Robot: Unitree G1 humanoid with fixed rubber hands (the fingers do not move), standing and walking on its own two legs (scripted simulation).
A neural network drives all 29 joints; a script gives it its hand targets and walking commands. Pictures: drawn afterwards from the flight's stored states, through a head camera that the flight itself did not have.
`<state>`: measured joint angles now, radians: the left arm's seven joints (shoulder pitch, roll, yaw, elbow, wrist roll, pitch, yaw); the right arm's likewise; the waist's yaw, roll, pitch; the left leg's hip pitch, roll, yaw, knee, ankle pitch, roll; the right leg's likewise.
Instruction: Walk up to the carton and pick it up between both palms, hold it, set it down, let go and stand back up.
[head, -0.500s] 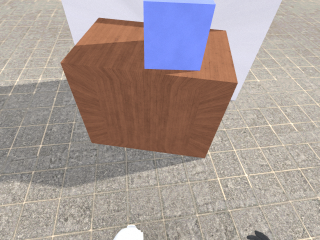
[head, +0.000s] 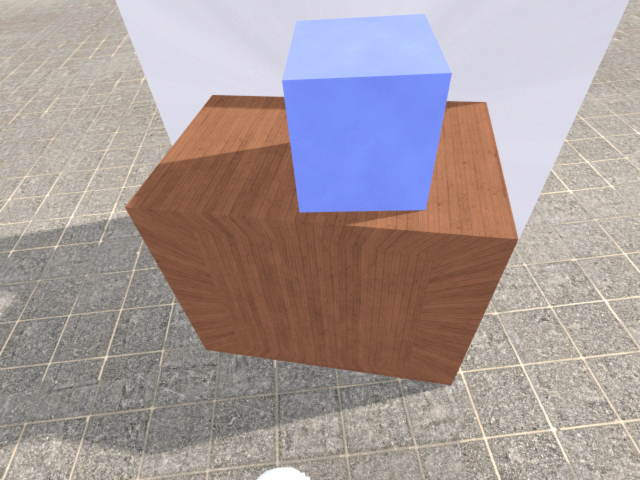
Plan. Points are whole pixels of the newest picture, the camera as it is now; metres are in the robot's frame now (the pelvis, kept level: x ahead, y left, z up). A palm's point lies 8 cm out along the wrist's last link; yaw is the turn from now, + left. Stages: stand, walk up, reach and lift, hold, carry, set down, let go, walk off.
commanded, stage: walk up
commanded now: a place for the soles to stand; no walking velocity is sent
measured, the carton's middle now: (360, 115) +0.80 -0.09 +0.07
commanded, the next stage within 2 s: none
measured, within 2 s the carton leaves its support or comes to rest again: neither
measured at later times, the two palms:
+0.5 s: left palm (133, 428) +0.25 +0.31 -0.11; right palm (477, 430) +0.21 -0.18 -0.08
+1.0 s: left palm (184, 360) +0.35 +0.25 -0.10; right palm (472, 396) +0.27 -0.20 -0.11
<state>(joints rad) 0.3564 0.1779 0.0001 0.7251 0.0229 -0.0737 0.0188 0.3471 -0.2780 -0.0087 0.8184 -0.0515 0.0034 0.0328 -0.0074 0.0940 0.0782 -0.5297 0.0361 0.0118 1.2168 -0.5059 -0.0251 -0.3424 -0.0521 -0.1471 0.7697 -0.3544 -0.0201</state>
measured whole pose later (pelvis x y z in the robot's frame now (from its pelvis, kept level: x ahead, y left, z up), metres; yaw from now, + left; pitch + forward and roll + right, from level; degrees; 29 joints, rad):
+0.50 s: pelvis +0.18 +0.06 +0.02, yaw -3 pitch -4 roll +0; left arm 0.31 0.27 0.03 0.78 0.05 0.01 -0.02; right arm 0.35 -0.18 0.00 0.77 -0.03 -0.08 -0.03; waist -0.01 -0.08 0.12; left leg -0.25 0.06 0.16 0.63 -0.30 0.04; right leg -0.54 -0.07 -0.01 1.09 -0.39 0.03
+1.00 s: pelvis +0.23 +0.03 +0.02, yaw -6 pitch -2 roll +1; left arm 0.16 0.20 -0.03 0.91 0.00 0.00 -0.01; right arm 0.27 -0.20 0.05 0.86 -0.01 -0.02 0.00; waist 0.00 -0.02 0.06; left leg -0.18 0.05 0.13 0.60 -0.37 -0.01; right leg -0.37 -0.04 -0.02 0.60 -0.20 0.00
